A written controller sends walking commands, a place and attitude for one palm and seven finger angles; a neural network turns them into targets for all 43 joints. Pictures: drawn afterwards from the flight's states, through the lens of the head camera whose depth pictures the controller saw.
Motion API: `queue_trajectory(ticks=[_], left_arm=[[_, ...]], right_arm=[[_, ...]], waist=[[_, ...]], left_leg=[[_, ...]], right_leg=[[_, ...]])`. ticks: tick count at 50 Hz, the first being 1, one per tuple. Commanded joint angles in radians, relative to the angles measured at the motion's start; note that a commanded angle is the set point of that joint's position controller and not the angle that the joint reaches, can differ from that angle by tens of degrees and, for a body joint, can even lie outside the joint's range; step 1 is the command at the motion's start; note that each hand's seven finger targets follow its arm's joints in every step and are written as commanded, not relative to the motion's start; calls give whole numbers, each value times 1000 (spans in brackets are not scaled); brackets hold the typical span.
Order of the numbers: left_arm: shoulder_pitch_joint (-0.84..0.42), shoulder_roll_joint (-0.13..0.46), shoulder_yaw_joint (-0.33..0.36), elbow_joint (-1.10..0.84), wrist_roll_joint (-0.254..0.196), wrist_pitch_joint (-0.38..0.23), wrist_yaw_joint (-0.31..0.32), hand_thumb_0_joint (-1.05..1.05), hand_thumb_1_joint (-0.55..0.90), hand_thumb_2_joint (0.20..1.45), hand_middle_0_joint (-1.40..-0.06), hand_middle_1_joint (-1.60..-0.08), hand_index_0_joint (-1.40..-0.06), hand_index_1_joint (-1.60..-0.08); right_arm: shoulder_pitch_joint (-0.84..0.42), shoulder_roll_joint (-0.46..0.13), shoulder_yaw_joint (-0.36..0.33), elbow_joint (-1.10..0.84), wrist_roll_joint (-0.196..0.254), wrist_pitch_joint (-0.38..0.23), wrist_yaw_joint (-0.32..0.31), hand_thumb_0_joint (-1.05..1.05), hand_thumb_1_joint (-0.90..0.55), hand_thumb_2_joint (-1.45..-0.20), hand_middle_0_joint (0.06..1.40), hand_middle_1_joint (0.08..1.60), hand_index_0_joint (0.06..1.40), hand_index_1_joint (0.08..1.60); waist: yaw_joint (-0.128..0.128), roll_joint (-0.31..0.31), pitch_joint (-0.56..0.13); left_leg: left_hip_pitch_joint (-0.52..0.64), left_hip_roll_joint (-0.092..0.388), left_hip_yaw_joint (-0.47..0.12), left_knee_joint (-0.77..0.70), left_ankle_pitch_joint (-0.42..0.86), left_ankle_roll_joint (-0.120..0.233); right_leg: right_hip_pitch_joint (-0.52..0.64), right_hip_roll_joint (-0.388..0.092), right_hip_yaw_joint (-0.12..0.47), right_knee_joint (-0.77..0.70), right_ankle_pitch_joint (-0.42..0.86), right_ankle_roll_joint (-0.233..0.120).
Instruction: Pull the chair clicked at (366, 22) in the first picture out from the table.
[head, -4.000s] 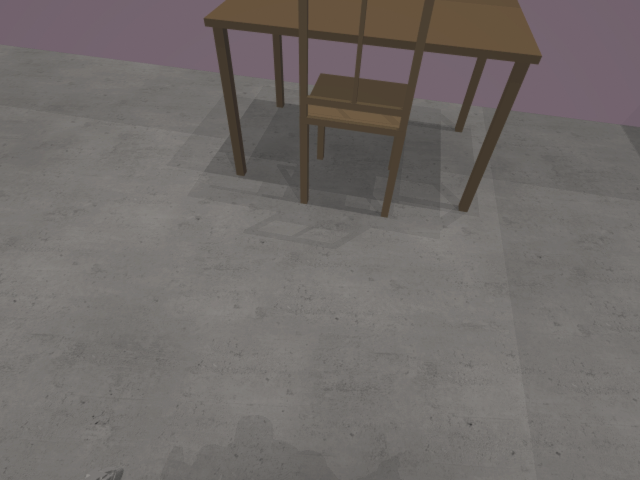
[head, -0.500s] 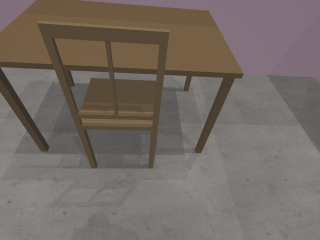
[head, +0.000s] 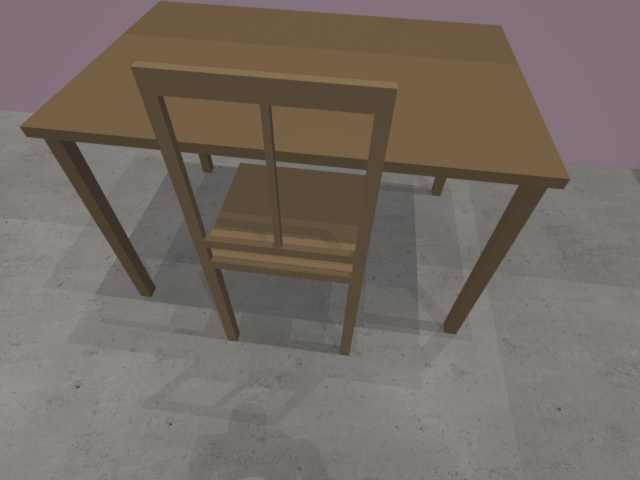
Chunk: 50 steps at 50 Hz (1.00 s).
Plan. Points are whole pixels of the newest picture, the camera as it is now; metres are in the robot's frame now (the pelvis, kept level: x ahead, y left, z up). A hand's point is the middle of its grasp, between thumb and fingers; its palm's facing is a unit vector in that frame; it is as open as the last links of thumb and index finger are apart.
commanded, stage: take the last steps up to it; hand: left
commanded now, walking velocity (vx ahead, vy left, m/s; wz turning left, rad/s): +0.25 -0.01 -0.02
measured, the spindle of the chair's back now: (273, 186) +0.64 +0.15 -0.05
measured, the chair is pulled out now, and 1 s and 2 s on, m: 0.00 0.00 0.00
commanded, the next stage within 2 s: come to a stop and stand still in 0.30 s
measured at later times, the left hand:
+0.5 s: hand (223, 425) +0.22 +0.17 -0.17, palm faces +0.01 -0.97 -0.24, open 7.3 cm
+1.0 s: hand (183, 448) +0.19 +0.23 -0.18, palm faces -0.01 -0.98 -0.20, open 7.3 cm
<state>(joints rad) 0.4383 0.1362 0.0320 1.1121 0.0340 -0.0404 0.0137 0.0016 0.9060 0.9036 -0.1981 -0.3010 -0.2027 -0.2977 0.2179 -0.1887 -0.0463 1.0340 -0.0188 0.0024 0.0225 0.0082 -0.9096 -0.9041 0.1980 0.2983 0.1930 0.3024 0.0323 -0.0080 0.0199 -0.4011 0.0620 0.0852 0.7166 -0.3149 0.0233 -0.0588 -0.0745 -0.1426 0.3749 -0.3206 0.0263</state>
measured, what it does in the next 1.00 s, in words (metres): walks ahead: left foot, then right foot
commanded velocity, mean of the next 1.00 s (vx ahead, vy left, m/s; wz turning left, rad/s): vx -0.01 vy -0.03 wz -0.01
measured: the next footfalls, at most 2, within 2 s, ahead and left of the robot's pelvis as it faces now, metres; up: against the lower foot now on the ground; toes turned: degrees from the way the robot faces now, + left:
left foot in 0.06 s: +0.09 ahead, +0.13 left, +0.00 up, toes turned +7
right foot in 0.38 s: +0.21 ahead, -0.11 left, +0.00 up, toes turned -8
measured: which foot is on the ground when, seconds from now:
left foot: up 0.00-0.04, down 0.06-0.40, up 0.42-0.74, down 0.76-1.00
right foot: down 0.00-0.06, up 0.08-0.36, down 0.38-0.78, up 0.80-1.00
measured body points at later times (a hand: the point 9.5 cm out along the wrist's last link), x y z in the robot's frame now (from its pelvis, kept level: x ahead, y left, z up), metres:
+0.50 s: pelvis +0.15 -0.01 -0.01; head +0.16 -0.03 +0.44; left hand +0.22 +0.22 -0.15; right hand +0.13 -0.24 -0.18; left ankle +0.08 +0.12 -0.69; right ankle +0.17 -0.10 -0.74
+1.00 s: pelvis +0.15 +0.03 +0.00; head +0.19 +0.06 +0.45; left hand +0.19 +0.28 -0.17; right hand +0.22 -0.20 -0.13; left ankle +0.19 +0.12 -0.74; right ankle +0.08 -0.11 -0.68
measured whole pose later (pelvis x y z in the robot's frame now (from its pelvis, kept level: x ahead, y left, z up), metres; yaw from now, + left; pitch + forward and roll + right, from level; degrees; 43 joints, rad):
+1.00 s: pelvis +0.15 +0.03 +0.00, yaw -3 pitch +0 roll -2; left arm 0.23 0.22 0.05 1.05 0.02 0.06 0.03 0.00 0.91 0.90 -0.20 -0.30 -0.20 -0.30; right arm 0.14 -0.13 -0.01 1.01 -0.02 0.02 -0.05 0.00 -0.92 -0.90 0.20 0.30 0.20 0.30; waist 0.01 -0.05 0.06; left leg -0.25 0.02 0.09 0.43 -0.17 0.05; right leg -0.31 -0.01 0.02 0.92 -0.47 0.04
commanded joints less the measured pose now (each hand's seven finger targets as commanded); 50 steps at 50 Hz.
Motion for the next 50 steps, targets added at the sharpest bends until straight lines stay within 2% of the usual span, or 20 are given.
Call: queue_trajectory(ticks=[1,2,3,4,6,10,14,17,18,19,20,21,23,25,33,36,38,39,42,50], left_arm=[[4,152,30,-26,-14,-9,2,0,900,900,-200,-300,-200,-300],[19,113,22,-33,-18,-9,-3,0,900,900,-200,-300,-200,-300],[8,64,14,-61,-24,-12,-9,0,900,900,-200,-300,-200,-300],[-53,74,13,-95,-15,-14,-5,0,900,900,-200,-300,-200,-300],[-124,85,21,-91,-17,-11,-6,0,900,900,-200,-300,-200,-300],[-82,33,17,-66,-17,11,-17,0,900,900,-200,-300,-200,-300],[-111,30,14,-87,-12,18,-21,0,900,900,-200,-300,-200,-300],[-33,61,25,-64,-8,8,-19,0,900,900,-200,-300,-200,-300],[13,110,34,-48,-4,-2,-14,0,900,900,-200,-300,-200,-300],[62,198,49,-38,0,-12,-7,0,900,900,-200,-300,-200,-300],[102,246,52,-46,-15,-11,-2,0,900,900,-200,-300,-200,-300],[38,221,42,-52,-19,-15,3,0,900,900,-200,-300,-200,-300],[-134,155,18,-88,-16,-12,17,0,900,900,-200,-300,-200,-300],[-192,168,20,-105,-13,1,27,0,900,900,-200,-300,-200,-300],[-196,210,50,-123,-8,47,37,0,900,900,-200,-300,-200,-300],[-221,198,47,-129,-17,57,35,0,900,900,-200,-300,-200,-300],[-159,115,29,-141,-26,68,33,0,900,900,-200,-300,-200,-300],[-176,119,24,-139,-24,75,39,0,900,900,-200,-300,-200,-300],[-160,133,30,-108,-20,85,32,0,900,900,-200,-300,-200,-300],[-177,126,22,-100,-17,94,11,0,900,900,-200,-300,-200,-300]], right_arm=[[82,-45,-1,-25,-4,-48,-8,0,-900,-900,200,300,200,300],[190,-118,-18,5,-10,-58,-21,0,-900,-900,200,300,200,300],[298,-220,-42,24,-16,-59,-34,0,-900,-900,200,300,200,300],[327,-232,-42,39,-9,-51,-43,0,-900,-900,200,300,200,300],[226,-158,-25,22,-5,-57,-53,0,-900,-900,200,300,200,300],[98,-83,-3,4,-3,-74,-58,0,-900,-900,200,300,200,300],[86,-113,-12,13,-7,-59,-50,0,-900,-900,200,300,200,300],[69,-108,-10,20,-4,-47,-46,0,-900,-900,200,300,200,300],[78,-79,-5,25,1,-49,-43,0,-900,-900,200,300,200,300],[106,-27,4,9,7,-52,-36,0,-900,-900,200,300,200,300],[98,-27,5,-18,9,-41,-40,0,-900,-900,200,300,200,300],[77,-39,3,-11,5,-32,-46,0,-900,-900,200,300,200,300],[94,-22,14,28,12,-21,-52,0,-900,-900,200,300,200,300],[114,3,15,47,22,3,-53,0,-900,-900,200,300,200,300],[39,-30,-9,-21,14,35,-47,0,-900,-900,200,300,200,300],[80,-35,-8,-10,11,25,-45,0,-900,-900,200,300,200,300],[67,-138,-16,-40,-1,7,-49,0,-900,-900,200,300,200,300],[45,-141,-14,-45,-2,7,-56,0,-900,-900,200,300,200,300],[-40,-115,2,-59,-4,2,-77,0,-900,-900,200,300,200,300],[30,-139,-16,-24,2,8,-79,0,-900,-900,200,300,200,300]], waist=[[-67,-92,30],[-107,64,-51],[-134,266,-116],[-146,226,-87],[-116,178,-5],[-27,121,37],[-23,155,45],[27,87,32],[51,-6,16],[58,-233,-14],[64,-294,-26],[38,-291,-20],[-29,-89,2],[-45,-63,-24],[-17,-159,-39],[-51,-132,-42],[-25,189,-68],[-40,243,-47],[-10,174,-11],[-64,141,-65]], left_leg=[[279,-50,59,-238,91,12],[471,69,-90,-284,131,55],[586,306,-411,-387,204,155],[555,361,-478,-438,209,206],[415,332,-380,-442,276,216],[237,227,-130,-448,489,164],[185,200,-97,-436,329,151],[120,145,-64,-305,165,93],[61,86,-17,-167,86,55],[-94,-25,59,71,-112,7],[-138,-53,13,278,-328,-2],[-115,-22,-76,342,-284,-4],[-30,18,-97,298,-187,-37],[48,2,-70,185,-166,-53],[61,-37,-45,-8,-74,-65],[230,-23,-35,-266,192,-54],[279,241,-283,-356,684,69],[210,291,-336,-430,680,137],[171,245,-287,-425,561,164],[356,238,-246,-435,443,146]], right_leg=[[-182,-128,78,39,202,-112],[-291,-72,33,260,179,-77],[-474,37,-37,523,-160,-34],[-555,45,50,694,-285,-48],[-602,-25,124,828,-184,-53],[-416,-38,97,594,-82,-33],[-295,7,38,370,-2,-32],[-108,42,3,170,146,-38],[-4,-2,80,97,174,-53],[98,-200,379,1,233,-129],[80,-348,553,-124,334,-217],[6,-331,522,-122,527,-222],[-77,-271,324,-43,821,-230],[-115,-236,202,-3,911,-217],[-62,-215,194,33,778,-215],[-145,-150,162,105,532,-132],[-238,9,68,263,24,-22],[-237,64,89,438,-261,-11],[-290,55,208,623,-198,-13],[-324,45,159,477,-181,15]])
